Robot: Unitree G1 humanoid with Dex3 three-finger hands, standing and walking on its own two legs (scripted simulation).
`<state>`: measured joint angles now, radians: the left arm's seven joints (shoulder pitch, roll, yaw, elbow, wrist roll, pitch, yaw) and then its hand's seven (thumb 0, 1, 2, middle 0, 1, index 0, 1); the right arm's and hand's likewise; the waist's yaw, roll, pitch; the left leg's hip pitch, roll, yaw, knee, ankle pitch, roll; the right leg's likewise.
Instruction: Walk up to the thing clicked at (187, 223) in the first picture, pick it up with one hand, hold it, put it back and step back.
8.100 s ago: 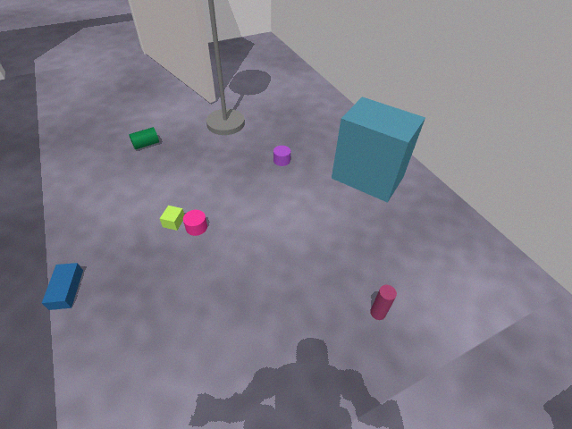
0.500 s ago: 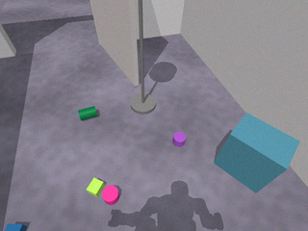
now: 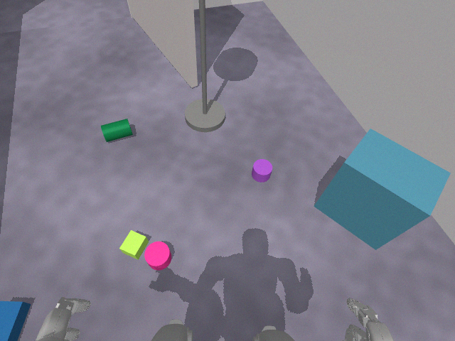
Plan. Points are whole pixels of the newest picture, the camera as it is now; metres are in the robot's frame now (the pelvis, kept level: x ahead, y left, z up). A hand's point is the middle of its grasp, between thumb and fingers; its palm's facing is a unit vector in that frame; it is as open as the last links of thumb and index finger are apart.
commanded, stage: rise first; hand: left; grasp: from above
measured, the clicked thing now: (158, 255) +0.45 +0.25 -0.69
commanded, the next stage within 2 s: none
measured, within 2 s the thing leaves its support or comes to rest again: neither
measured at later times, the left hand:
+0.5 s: hand out of the picture +0.14 +0.27 -0.22, palm faces -0.28 -0.78 -0.55, open 14.1 cm
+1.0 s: hand (120, 289) +0.28 +0.29 -0.42, palm faces -0.47 -0.28 -0.84, open 14.1 cm
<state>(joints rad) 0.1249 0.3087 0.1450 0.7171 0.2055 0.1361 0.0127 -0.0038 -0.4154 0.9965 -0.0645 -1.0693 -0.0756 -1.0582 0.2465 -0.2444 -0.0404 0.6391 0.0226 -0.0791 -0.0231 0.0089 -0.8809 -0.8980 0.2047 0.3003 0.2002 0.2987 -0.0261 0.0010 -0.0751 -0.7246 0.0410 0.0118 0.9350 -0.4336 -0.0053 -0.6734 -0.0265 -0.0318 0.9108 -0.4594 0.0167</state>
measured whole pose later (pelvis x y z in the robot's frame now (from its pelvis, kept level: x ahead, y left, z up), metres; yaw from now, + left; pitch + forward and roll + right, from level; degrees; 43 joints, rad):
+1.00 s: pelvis -0.09 -0.01 -0.28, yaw -4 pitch +34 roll -4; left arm -0.49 0.58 0.14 0.93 0.89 -0.18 0.14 -0.01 -0.54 1.03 -0.07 -1.06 -0.07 -1.06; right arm 0.09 -0.28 -0.06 0.72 -0.02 -0.13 0.06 0.01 -0.88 -0.90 0.20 0.30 0.20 0.30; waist -0.03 0.01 -0.14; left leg -2.00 0.07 -0.08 2.05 -0.65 -0.01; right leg -1.92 0.00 -0.06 2.02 -0.69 0.00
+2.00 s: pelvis -0.09 +0.00 -0.39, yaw -9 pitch +33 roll -8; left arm -0.88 0.81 0.16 1.38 1.28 -0.28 0.36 0.00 -0.52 0.99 -0.07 -1.05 -0.09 -1.03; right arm 0.10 -0.26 0.03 0.77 -0.15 -0.02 0.12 0.00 -0.91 -0.91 0.20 0.30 0.20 0.30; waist -0.17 -0.04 -0.04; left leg -2.32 0.06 -0.15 2.41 -0.68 0.00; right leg -2.21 0.02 -0.10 2.33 -0.71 0.03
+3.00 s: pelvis -0.08 +0.00 -0.41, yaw -11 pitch +32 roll -10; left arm -0.96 0.92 0.17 1.45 1.29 -0.30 0.35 0.00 -0.55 1.02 -0.09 -1.03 -0.09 -1.04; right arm 0.11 -0.27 0.11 0.74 -0.17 -0.02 0.14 0.00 -0.91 -0.91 0.20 0.30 0.20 0.30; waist -0.23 -0.05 0.02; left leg -2.36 0.06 -0.19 2.47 -0.68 0.00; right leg -2.23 0.03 -0.12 2.37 -0.71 0.03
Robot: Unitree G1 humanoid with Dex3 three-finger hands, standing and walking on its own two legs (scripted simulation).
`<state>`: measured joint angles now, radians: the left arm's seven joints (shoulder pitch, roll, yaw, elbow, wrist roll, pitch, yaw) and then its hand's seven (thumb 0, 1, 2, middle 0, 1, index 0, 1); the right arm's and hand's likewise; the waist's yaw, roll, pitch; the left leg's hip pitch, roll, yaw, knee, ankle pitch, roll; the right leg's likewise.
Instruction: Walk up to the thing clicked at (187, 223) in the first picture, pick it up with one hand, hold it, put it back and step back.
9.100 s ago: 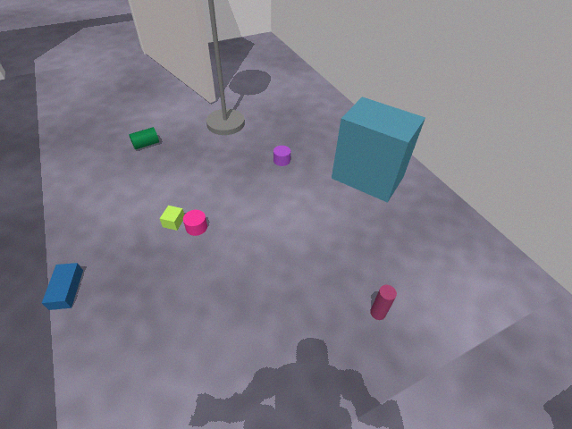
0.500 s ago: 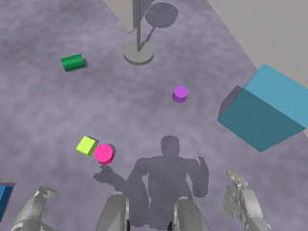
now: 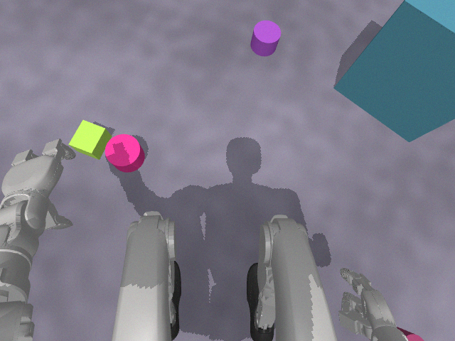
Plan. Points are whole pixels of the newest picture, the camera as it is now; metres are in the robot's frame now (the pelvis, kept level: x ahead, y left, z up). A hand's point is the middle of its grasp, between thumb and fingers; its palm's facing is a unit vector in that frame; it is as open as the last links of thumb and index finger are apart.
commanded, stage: rise first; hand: left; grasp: from above
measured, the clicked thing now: (125, 153) +0.52 +0.29 -0.41
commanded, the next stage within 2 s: none
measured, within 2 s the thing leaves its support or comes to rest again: neither
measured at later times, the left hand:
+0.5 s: hand (78, 171) +0.41 +0.33 -0.23, palm faces -0.47 -0.05 -0.88, open 14.2 cm
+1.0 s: hand (91, 163) +0.45 +0.33 -0.27, palm faces -0.45 -0.05 -0.89, open 14.1 cm
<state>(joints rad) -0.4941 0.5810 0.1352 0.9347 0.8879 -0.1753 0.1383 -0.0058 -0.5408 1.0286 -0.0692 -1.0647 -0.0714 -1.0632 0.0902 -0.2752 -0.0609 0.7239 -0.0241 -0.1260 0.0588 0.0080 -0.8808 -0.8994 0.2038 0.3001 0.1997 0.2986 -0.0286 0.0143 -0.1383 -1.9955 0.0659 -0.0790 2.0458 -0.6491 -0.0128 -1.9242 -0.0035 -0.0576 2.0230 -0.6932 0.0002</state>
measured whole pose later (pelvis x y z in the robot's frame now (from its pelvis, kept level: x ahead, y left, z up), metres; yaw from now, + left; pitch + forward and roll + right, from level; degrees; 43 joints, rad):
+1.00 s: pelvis +0.00 +0.01 -0.11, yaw -5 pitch +33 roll -8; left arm -0.88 0.81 0.16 1.38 1.28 -0.28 0.36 0.00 -0.52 0.99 -0.07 -1.05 -0.09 -1.03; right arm 0.10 -0.26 0.03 0.77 -0.15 -0.02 0.12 0.00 -0.91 -0.91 0.20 0.30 0.20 0.30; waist -0.17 -0.04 -0.04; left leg -2.32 0.06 -0.15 2.41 -0.68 0.00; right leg -2.21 0.02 -0.10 2.33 -0.71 0.03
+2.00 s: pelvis +0.00 +0.01 -0.12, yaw -7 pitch +32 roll -10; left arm -0.96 0.92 0.17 1.45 1.29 -0.30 0.35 0.00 -0.55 1.02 -0.09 -1.03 -0.09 -1.04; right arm 0.11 -0.27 0.11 0.74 -0.17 -0.02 0.14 0.00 -0.91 -0.91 0.20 0.30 0.20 0.30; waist -0.23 -0.05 0.02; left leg -2.36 0.06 -0.19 2.47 -0.68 0.00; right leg -2.23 0.03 -0.12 2.37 -0.71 0.03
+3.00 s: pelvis +0.00 +0.02 -0.12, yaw -7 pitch +31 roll -11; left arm -0.98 0.94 0.13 1.47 1.30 -0.29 0.33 0.00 -0.55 1.03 -0.10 -1.04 -0.09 -1.04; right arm 0.14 -0.27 0.14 0.71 -0.16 -0.01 0.14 0.00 -0.91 -0.90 0.20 0.30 0.20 0.30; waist -0.25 -0.05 0.01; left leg -2.36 0.05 -0.19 2.46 -0.67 0.01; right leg -2.22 0.02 -0.12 2.35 -0.70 0.04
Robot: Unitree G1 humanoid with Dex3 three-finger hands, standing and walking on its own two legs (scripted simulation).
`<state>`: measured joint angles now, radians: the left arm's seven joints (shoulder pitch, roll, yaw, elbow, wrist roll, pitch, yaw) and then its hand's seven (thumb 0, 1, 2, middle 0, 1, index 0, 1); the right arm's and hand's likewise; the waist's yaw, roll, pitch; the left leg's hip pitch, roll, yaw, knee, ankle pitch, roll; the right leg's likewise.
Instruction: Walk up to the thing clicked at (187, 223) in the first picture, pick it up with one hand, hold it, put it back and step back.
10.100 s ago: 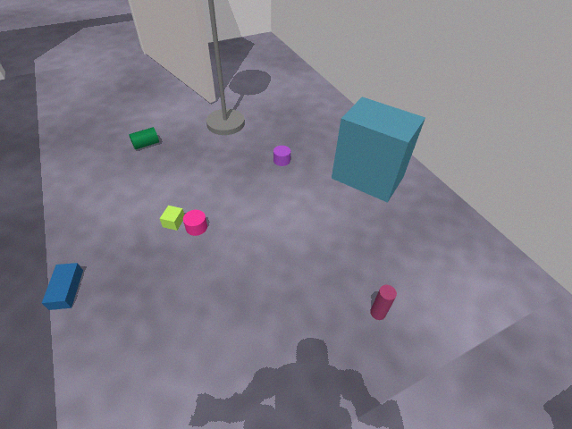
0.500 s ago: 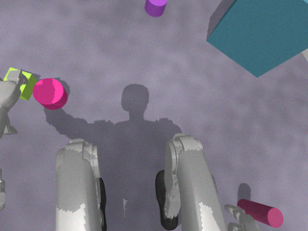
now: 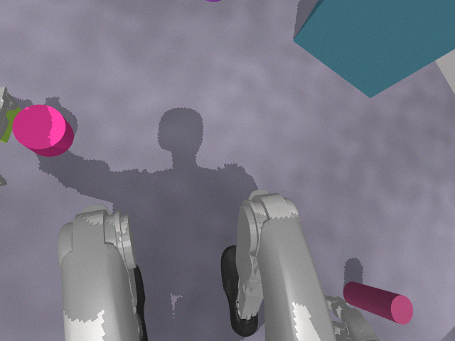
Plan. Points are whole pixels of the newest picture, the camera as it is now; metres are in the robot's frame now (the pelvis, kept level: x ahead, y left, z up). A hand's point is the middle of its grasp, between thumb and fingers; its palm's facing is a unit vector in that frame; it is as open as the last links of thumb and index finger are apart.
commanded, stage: rise first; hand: left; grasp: from above
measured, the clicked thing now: (45, 131) +0.50 +0.33 -0.30
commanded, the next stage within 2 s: approach in 1.84 s
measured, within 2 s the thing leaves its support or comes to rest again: neither
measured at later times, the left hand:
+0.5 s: hand out of the picture +0.43 +0.36 -0.18, palm faces -0.44 -0.09 -0.89, open 14.1 cm
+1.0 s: hand out of the picture +0.45 +0.36 -0.18, palm faces -0.45 -0.10 -0.89, open 14.1 cm
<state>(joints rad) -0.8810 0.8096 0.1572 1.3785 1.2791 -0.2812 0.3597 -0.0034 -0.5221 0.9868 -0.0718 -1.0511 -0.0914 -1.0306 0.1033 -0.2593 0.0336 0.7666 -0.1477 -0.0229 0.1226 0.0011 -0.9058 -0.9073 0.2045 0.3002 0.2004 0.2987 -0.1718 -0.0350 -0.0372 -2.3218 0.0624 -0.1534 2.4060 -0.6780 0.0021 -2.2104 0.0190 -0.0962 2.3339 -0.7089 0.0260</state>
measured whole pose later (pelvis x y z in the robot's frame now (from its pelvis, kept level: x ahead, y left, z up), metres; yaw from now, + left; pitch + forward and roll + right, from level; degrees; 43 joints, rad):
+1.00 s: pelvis +0.00 +0.00 -0.02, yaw -2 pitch +32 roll -10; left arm -0.96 0.92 0.17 1.45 1.29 -0.30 0.35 0.00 -0.55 1.02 -0.09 -1.03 -0.09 -1.04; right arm 0.11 -0.27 0.11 0.74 -0.17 -0.02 0.14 0.00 -0.91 -0.91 0.20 0.30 0.20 0.30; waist -0.23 -0.05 0.02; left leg -2.36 0.06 -0.19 2.47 -0.68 0.00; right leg -2.23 0.03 -0.12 2.37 -0.71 0.03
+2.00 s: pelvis +0.00 +0.01 -0.01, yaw -2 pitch +31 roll -11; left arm -0.98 0.94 0.13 1.47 1.30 -0.29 0.33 0.00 -0.55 1.03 -0.10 -1.04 -0.09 -1.04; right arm 0.14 -0.27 0.14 0.71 -0.16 -0.01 0.14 0.00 -0.91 -0.90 0.20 0.30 0.20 0.30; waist -0.25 -0.05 0.01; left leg -2.36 0.05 -0.19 2.46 -0.67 0.01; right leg -2.22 0.02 -0.12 2.35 -0.70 0.04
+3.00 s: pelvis +0.00 +0.01 -0.01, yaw -3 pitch +31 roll -12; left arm -1.08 0.95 0.09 1.59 1.32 -0.27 0.40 0.00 -0.51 1.05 -0.08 -1.08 -0.10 -1.06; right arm 0.13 -0.28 0.20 0.67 -0.18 -0.05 0.14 0.00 -0.90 -0.90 0.20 0.30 0.20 0.30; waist -0.31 -0.08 0.04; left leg -2.36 0.04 -0.21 2.47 -0.67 0.00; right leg -2.22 0.03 -0.14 2.35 -0.69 0.04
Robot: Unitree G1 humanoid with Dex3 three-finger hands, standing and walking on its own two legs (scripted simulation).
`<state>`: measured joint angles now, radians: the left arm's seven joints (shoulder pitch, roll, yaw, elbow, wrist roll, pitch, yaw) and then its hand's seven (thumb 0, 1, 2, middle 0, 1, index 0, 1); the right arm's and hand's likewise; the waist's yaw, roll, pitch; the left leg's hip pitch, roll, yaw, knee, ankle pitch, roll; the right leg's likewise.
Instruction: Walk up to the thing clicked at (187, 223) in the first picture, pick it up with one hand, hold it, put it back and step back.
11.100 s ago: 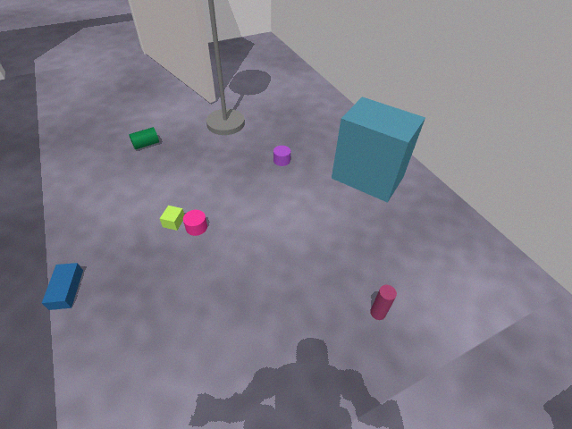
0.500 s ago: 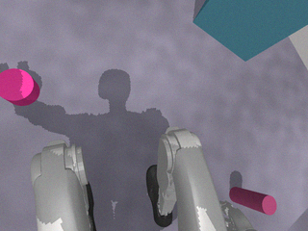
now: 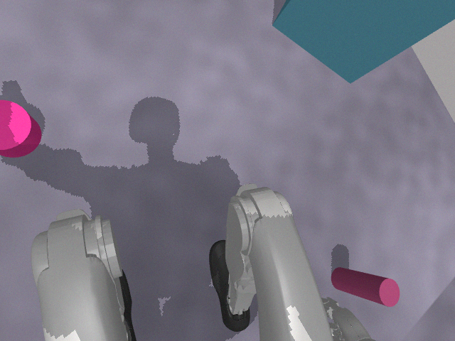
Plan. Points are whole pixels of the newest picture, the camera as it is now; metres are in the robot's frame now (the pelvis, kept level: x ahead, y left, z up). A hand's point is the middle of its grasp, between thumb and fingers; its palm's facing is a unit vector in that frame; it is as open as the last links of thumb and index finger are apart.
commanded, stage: rise first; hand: left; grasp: from above
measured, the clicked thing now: (7, 130) +0.48 +0.34 -0.28
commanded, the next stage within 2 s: approach in 0.84 s
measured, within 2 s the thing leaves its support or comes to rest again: neither
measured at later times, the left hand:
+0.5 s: hand out of the picture +0.44 +0.37 -0.16, palm faces -0.44 -0.10 -0.89, open 14.1 cm
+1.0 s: hand out of the picture +0.44 +0.37 -0.16, palm faces -0.45 -0.09 -0.89, open 14.1 cm
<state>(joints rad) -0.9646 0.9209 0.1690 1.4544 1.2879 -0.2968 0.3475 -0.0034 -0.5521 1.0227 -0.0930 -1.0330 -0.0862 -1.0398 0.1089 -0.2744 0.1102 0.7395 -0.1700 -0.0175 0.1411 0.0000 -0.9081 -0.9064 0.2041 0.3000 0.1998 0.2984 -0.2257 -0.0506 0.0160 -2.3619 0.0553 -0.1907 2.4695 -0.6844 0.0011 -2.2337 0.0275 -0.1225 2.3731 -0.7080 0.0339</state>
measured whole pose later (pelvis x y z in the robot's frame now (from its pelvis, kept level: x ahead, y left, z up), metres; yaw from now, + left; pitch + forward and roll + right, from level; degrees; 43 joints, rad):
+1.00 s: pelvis +0.00 +0.00 +0.00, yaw +0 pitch +31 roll -11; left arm -0.98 0.94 0.13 1.47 1.30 -0.29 0.33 0.00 -0.55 1.03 -0.10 -1.04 -0.09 -1.04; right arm 0.14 -0.27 0.14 0.71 -0.16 -0.01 0.14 0.00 -0.91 -0.90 0.20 0.30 0.20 0.30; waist -0.25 -0.05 0.01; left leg -2.36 0.05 -0.19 2.46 -0.67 0.01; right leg -2.22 0.02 -0.12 2.35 -0.70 0.04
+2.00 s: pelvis -0.01 +0.00 +0.00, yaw -1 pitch +31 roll -12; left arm -1.08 0.95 0.09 1.59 1.32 -0.27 0.40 0.00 -0.51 1.05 -0.08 -1.08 -0.10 -1.06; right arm 0.13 -0.28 0.20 0.67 -0.18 -0.05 0.14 0.00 -0.90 -0.90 0.20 0.30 0.20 0.30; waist -0.31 -0.08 0.04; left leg -2.36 0.04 -0.21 2.47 -0.67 0.00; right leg -2.22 0.03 -0.14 2.35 -0.69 0.04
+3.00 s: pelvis +0.00 +0.01 -0.01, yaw -5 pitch +28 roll -14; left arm -1.07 1.06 0.10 1.69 1.30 -0.25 0.54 0.00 -0.56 1.03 -0.08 -0.99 -0.06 -1.02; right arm 0.06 -0.32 0.30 0.65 -0.25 -0.17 0.20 0.00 -0.90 -0.91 0.20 0.30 0.20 0.30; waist -0.35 -0.15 0.15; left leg -2.36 0.06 -0.28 2.56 -0.72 0.00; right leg -2.22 0.07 -0.18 2.39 -0.70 0.05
